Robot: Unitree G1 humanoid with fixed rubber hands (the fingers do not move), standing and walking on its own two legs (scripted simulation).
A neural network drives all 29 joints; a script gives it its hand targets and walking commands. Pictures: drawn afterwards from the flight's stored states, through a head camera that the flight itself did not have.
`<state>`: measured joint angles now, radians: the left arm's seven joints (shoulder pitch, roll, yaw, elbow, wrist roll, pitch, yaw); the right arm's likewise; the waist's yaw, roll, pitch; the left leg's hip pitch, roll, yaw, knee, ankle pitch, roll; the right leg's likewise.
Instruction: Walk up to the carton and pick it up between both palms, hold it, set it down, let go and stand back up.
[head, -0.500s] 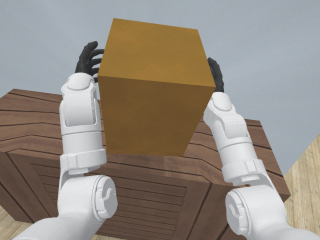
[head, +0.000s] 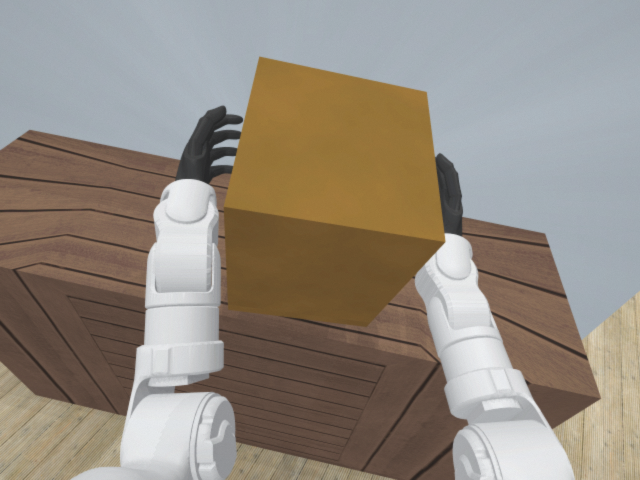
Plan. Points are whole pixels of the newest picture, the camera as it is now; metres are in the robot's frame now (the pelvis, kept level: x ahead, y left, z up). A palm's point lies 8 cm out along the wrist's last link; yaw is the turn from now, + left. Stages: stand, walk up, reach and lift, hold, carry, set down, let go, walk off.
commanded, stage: set down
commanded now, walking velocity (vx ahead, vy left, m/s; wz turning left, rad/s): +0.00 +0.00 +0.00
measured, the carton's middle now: (319, 209) +0.40 +0.00 +0.14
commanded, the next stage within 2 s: none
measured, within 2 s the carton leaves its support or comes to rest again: neither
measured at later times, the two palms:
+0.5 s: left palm (204, 183) +0.40 +0.14 +0.18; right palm (434, 228) +0.37 -0.14 +0.15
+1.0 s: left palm (207, 193) +0.42 +0.15 +0.15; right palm (424, 233) +0.38 -0.14 +0.12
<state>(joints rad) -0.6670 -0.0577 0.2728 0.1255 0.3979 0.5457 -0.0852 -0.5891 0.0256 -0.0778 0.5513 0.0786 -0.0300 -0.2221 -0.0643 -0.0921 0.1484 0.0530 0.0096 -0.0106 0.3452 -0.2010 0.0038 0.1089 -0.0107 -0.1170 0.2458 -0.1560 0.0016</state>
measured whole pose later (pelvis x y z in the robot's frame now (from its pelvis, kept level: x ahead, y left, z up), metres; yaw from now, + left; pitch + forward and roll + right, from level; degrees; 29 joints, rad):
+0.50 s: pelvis +0.00 +0.00 +0.00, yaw +0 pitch -10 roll -1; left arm -0.72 -0.05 0.31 0.33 0.40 0.45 -0.08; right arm -0.63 0.05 -0.18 0.68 -0.01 -0.08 -0.20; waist -0.05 -0.08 0.14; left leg 0.04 0.01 0.00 0.33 -0.19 0.01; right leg 0.09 -0.01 -0.11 0.22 -0.14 0.01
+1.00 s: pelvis +0.01 +0.01 +0.00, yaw -1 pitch -7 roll -1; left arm -0.77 -0.03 0.37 0.57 0.39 0.31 -0.08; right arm -0.66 0.09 -0.30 0.80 -0.11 -0.13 -0.18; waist -0.03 -0.07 0.11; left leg -0.01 0.01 0.01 0.31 -0.19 0.01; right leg 0.04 -0.02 -0.10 0.21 -0.13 0.01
